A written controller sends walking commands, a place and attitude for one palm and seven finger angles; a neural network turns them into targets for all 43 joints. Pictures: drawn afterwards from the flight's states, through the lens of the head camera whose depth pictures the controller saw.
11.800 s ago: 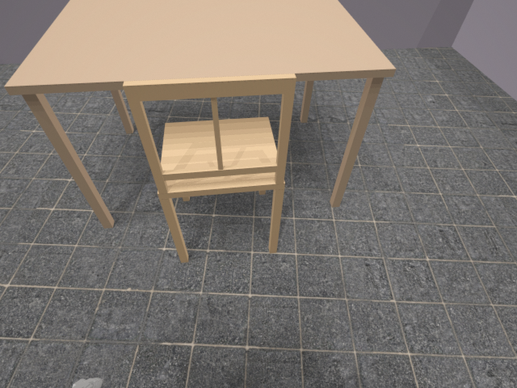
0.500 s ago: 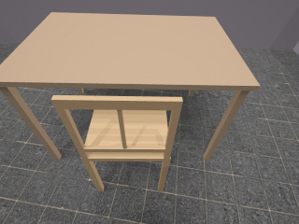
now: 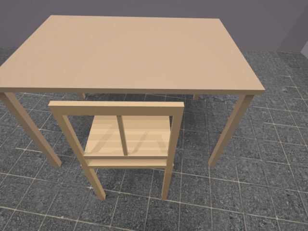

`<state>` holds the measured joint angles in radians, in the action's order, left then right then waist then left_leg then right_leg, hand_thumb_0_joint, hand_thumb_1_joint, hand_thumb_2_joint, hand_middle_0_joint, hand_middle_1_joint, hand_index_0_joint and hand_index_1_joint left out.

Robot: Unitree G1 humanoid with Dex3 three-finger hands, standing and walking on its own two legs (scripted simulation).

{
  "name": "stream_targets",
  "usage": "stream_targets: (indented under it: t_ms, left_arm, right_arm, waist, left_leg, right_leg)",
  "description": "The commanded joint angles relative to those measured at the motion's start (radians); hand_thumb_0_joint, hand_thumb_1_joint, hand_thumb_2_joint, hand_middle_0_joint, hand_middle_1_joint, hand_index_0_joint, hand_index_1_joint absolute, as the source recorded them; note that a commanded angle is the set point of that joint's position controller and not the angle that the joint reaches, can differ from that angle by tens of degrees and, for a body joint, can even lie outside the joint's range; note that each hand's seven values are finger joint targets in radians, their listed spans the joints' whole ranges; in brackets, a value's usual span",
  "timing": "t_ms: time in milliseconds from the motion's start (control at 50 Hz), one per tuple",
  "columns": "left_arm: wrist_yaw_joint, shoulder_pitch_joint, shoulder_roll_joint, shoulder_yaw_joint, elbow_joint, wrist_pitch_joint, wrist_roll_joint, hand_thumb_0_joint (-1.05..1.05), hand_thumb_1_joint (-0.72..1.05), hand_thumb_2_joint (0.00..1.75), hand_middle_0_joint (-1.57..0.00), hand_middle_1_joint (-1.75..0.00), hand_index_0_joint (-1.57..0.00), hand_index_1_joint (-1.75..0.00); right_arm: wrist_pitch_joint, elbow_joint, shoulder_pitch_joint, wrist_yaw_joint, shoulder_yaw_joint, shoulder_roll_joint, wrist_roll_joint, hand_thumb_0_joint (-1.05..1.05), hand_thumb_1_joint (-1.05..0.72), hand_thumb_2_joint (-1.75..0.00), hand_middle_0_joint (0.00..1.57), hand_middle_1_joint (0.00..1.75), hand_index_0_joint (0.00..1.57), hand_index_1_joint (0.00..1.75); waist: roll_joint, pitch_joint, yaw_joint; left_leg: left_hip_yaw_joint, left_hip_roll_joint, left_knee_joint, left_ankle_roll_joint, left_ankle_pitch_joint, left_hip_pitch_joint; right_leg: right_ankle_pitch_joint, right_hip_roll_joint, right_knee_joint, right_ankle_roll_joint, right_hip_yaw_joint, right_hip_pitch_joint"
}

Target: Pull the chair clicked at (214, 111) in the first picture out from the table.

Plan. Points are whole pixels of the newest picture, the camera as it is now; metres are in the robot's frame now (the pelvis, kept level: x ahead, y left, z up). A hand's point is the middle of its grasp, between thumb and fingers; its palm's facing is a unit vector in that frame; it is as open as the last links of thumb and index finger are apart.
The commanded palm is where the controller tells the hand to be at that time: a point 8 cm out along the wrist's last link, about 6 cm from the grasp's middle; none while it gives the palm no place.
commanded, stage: look again from close up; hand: left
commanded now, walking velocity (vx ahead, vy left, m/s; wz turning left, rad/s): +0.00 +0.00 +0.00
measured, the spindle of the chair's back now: (122, 136) +0.46 +0.14 -0.10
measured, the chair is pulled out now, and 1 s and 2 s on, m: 0.00 0.00 0.00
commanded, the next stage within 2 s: raise the hand toward the chair's back in 1.96 s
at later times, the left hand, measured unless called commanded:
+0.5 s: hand out of the picture -0.04 +0.14 -0.18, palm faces +0.05 -0.99 -0.16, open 7.4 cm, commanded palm none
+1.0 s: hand out of the picture -0.04 +0.13 -0.18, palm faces +0.05 -0.99 -0.16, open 7.4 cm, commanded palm none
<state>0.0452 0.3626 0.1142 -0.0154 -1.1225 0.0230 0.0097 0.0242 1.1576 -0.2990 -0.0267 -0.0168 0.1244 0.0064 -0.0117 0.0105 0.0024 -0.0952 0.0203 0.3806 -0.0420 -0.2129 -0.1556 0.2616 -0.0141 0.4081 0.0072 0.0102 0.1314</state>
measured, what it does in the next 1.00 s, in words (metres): stands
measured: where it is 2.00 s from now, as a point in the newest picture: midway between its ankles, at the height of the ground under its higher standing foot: outside the picture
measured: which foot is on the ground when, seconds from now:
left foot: down 0.00-1.00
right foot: down 0.00-1.00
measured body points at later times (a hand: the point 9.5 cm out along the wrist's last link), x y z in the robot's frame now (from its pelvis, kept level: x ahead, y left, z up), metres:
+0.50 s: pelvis +0.00 -0.01 +0.00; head +0.01 -0.01 +0.45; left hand -0.04 +0.19 -0.16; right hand -0.01 -0.22 -0.16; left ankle +0.00 +0.09 -0.74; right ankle -0.03 -0.12 -0.74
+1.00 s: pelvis +0.01 -0.02 +0.00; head +0.00 -0.02 +0.45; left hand -0.04 +0.18 -0.16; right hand -0.01 -0.23 -0.16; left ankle +0.00 +0.09 -0.74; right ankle -0.03 -0.12 -0.74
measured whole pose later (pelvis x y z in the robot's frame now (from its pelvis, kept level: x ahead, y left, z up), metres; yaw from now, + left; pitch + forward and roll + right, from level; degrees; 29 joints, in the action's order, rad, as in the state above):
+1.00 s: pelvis +0.01 -0.02 +0.00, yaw +0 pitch -1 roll +1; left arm 0.05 0.38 0.11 -0.02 -1.13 0.03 0.01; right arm 0.02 1.17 -0.30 -0.03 -0.02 0.12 0.01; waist -0.01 0.00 0.00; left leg -0.08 -0.01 0.38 -0.01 -0.22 -0.15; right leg 0.27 0.01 0.40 -0.02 -0.01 0.11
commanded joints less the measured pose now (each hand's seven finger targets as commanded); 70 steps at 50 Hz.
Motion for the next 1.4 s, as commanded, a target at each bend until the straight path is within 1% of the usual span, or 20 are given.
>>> stream_targets:
  t_ms: [0,60,80,160,260,300,460,480,560,580,660,800,840,900,1040,1220,1260,1300,1360,1380]
  left_arm:
    - [0.001,0.107,0.080,0.012,0.014,0.013,0.003,0.00,0.90,0.90,-0.20,-0.30,-0.20,-0.30]
    - [0.001,0.106,0.080,0.013,0.013,0.014,0.003,0.00,0.90,0.90,-0.20,-0.30,-0.20,-0.30]
    - [0.001,0.105,0.083,0.013,0.014,0.014,0.003,0.00,0.90,0.90,-0.20,-0.30,-0.20,-0.30]
    - [0.001,0.108,0.079,0.014,0.010,0.014,0.003,0.00,0.90,0.90,-0.20,-0.30,-0.20,-0.30]
    - [0.002,0.107,0.080,0.014,0.008,0.014,0.003,0.00,0.90,0.90,-0.20,-0.30,-0.20,-0.30]
    - [0.001,0.114,0.078,0.013,0.007,0.015,0.004,0.00,0.90,0.90,-0.20,-0.30,-0.20,-0.30]
    - [0.002,0.116,0.078,0.013,0.006,0.018,0.003,0.00,0.90,0.90,-0.20,-0.30,-0.20,-0.30]
    - [0.002,0.119,0.080,0.013,0.007,0.018,0.003,0.00,0.90,0.90,-0.20,-0.30,-0.20,-0.30]
    - [0.003,0.124,0.079,0.012,0.004,0.020,0.003,0.00,0.90,0.90,-0.20,-0.30,-0.20,-0.30]
    - [0.002,0.121,0.081,0.012,0.005,0.020,0.003,0.00,0.90,0.90,-0.20,-0.30,-0.20,-0.30]
    - [0.003,0.126,0.079,0.012,0.002,0.021,0.002,0.00,0.90,0.90,-0.20,-0.30,-0.20,-0.30]
    - [0.002,0.128,0.081,0.010,0.001,0.022,0.002,0.00,0.90,0.90,-0.20,-0.30,-0.20,-0.30]
    - [0.003,0.129,0.080,0.011,0.001,0.023,0.002,0.00,0.90,0.90,-0.20,-0.30,-0.20,-0.30]
    - [0.002,0.131,0.080,0.010,0.002,0.022,0.002,0.00,0.90,0.90,-0.20,-0.30,-0.20,-0.30]
    - [0.002,0.134,0.079,0.010,0.000,0.024,0.002,0.00,0.90,0.90,-0.20,-0.30,-0.20,-0.30]
    - [0.002,0.136,0.080,0.010,-0.001,0.022,0.002,0.00,0.90,0.90,-0.20,-0.30,-0.20,-0.30]
    - [0.002,0.137,0.081,0.010,-0.001,0.024,0.002,0.00,0.90,0.90,-0.20,-0.30,-0.20,-0.30]
    - [0.002,0.139,0.082,0.009,0.000,0.024,0.002,0.00,0.90,0.90,-0.20,-0.30,-0.20,-0.30]
    - [0.003,0.141,0.082,0.010,0.001,0.026,0.002,0.00,0.90,0.90,-0.20,-0.30,-0.20,-0.30]
    - [0.003,0.137,0.085,0.011,0.003,0.025,0.002,0.00,0.90,0.90,-0.20,-0.30,-0.20,-0.30]
  right_arm:
    - [0.012,-0.021,-0.071,-0.007,0.017,0.090,-0.001,0.00,-0.90,-0.90,0.20,0.30,0.20,0.30]
    - [0.014,-0.019,-0.077,-0.008,0.017,0.090,-0.001,0.00,-0.90,-0.90,0.20,0.30,0.20,0.30]
    - [0.013,-0.021,-0.073,-0.008,0.017,0.087,-0.004,0.00,-0.90,-0.90,0.20,0.30,0.20,0.30]
    - [0.013,-0.016,-0.078,-0.009,0.016,0.090,-0.001,0.00,-0.90,-0.90,0.20,0.30,0.20,0.30]
    - [0.012,-0.014,-0.080,-0.009,0.015,0.085,-0.001,0.00,-0.90,-0.90,0.20,0.30,0.20,0.30]
    - [0.011,-0.015,-0.075,-0.008,0.016,0.084,-0.002,0.00,-0.90,-0.90,0.20,0.30,0.20,0.30]
    - [0.011,-0.012,-0.081,-0.009,0.015,0.083,-0.001,0.00,-0.90,-0.90,0.20,0.30,0.20,0.30]
    - [0.010,-0.012,-0.073,-0.009,0.016,0.079,-0.003,0.00,-0.90,-0.90,0.20,0.30,0.20,0.30]
    - [0.010,-0.011,-0.076,-0.009,0.015,0.079,-0.002,0.00,-0.90,-0.90,0.20,0.30,0.20,0.30]
    - [0.008,-0.012,-0.074,-0.009,0.015,0.077,-0.003,0.00,-0.90,-0.90,0.20,0.30,0.20,0.30]
    - [0.009,-0.012,-0.074,-0.009,0.015,0.080,-0.002,0.00,-0.90,-0.90,0.20,0.30,0.20,0.30]
    - [0.006,-0.010,-0.070,-0.009,0.015,0.080,-0.003,0.00,-0.90,-0.90,0.20,0.30,0.20,0.30]
    - [0.008,-0.009,-0.074,-0.010,0.014,0.079,-0.002,0.00,-0.90,-0.90,0.20,0.30,0.20,0.30]
    - [0.006,-0.009,-0.070,-0.009,0.014,0.078,-0.003,0.00,-0.90,-0.90,0.20,0.30,0.20,0.30]
    - [0.007,-0.007,-0.074,-0.010,0.013,0.078,-0.002,0.00,-0.90,-0.90,0.20,0.30,0.20,0.30]
    - [0.005,-0.007,-0.076,-0.010,0.013,0.074,-0.002,0.00,-0.90,-0.90,0.20,0.30,0.20,0.30]
    - [0.007,-0.006,-0.081,-0.010,0.012,0.075,-0.002,0.00,-0.90,-0.90,0.20,0.30,0.20,0.30]
    - [0.006,-0.007,-0.076,-0.010,0.012,0.076,-0.003,0.00,-0.90,-0.90,0.20,0.30,0.20,0.30]
    - [0.008,-0.005,-0.081,-0.010,0.012,0.074,-0.002,0.00,-0.90,-0.90,0.20,0.30,0.20,0.30]
    - [0.007,-0.007,-0.080,-0.011,0.013,0.072,-0.004,0.00,-0.90,-0.90,0.20,0.30,0.20,0.30]
  waist:
    - [0.009,0.085,-0.006]
    - [0.003,0.060,-0.004]
    - [0.000,0.075,-0.006]
    - [-0.002,0.062,-0.005]
    - [0.004,0.073,-0.005]
    - [-0.001,0.093,-0.007]
    - [-0.006,0.064,-0.005]
    - [-0.003,0.081,-0.010]
    - [-0.001,0.070,-0.008]
    - [-0.007,0.091,-0.008]
    - [0.001,0.069,-0.006]
    - [-0.004,0.087,-0.006]
    - [0.002,0.067,-0.005]
    - [0.000,0.094,-0.008]
    - [-0.002,0.073,-0.007]
    - [0.004,0.094,-0.008]
    - [-0.005,0.070,-0.008]
    - [-0.001,0.086,-0.008]
    - [-0.004,0.061,-0.008]
    - [-0.011,0.077,-0.007]
  left_leg:
    - [0.132,-0.120,-0.081,0.003,0.103,0.020]
    - [0.129,-0.123,-0.075,0.003,0.128,0.037]
    - [0.128,-0.123,-0.077,0.001,0.125,0.025]
    - [0.130,-0.123,-0.075,0.004,0.128,0.035]
    - [0.131,-0.121,-0.076,0.005,0.124,0.029]
    - [0.130,-0.120,-0.081,0.005,0.097,0.020]
    - [0.128,-0.120,-0.067,0.006,0.133,0.035]
    - [0.125,-0.120,-0.069,0.005,0.120,0.027]
    - [0.124,-0.121,-0.064,0.007,0.131,0.037]
    - [0.123,-0.119,-0.068,0.008,0.115,0.022]
    - [0.125,-0.120,-0.061,0.010,0.127,0.037]
    - [0.125,-0.120,-0.062,0.013,0.113,0.028]
    - [0.125,-0.121,-0.061,0.011,0.132,0.041]
    - [0.125,-0.119,-0.064,0.012,0.110,0.026]
    - [0.125,-0.121,-0.059,0.013,0.125,0.040]
    - [0.124,-0.122,-0.065,0.014,0.107,0.030]
    - [0.123,-0.124,-0.059,0.013,0.131,0.043]
    - [0.122,-0.122,-0.059,0.014,0.122,0.035]
    - [0.121,-0.124,-0.052,0.013,0.147,0.047]
    - [0.120,-0.123,-0.055,0.013,0.141,0.037]
  right_leg:
    - [-0.135,-0.080,-0.076,-0.039,0.066,0.109]
    - [-0.151,-0.080,-0.071,-0.038,0.065,0.099]
    - [-0.151,-0.080,-0.077,-0.039,0.064,0.097]
    - [-0.150,-0.079,-0.073,-0.039,0.066,0.095]
    - [-0.145,-0.078,-0.076,-0.041,0.067,0.098]
    - [-0.128,-0.079,-0.083,-0.041,0.067,0.111]
    - [-0.163,-0.078,-0.077,-0.043,0.070,0.096]
    - [-0.155,-0.078,-0.087,-0.043,0.069,0.100]
    - [-0.170,-0.080,-0.084,-0.044,0.071,0.097]
    - [-0.159,-0.076,-0.091,-0.044,0.072,0.102]
    - [-0.173,-0.079,-0.089,-0.045,0.077,0.097]
    - [-0.162,-0.077,-0.097,-0.045,0.079,0.103]
    - [-0.181,-0.078,-0.092,-0.046,0.078,0.093]
    - [-0.160,-0.078,-0.100,-0.045,0.078,0.105]
    - [-0.177,-0.076,-0.096,-0.045,0.081,0.096]
    - [-0.150,-0.074,-0.102,-0.046,0.080,0.109]
    - [-0.178,-0.076,-0.096,-0.045,0.077,0.095]
    - [-0.180,-0.077,-0.100,-0.045,0.080,0.101]
    - [-0.211,-0.078,-0.093,-0.045,0.079,0.084]
    - [-0.210,-0.074,-0.099,-0.044,0.076,0.085]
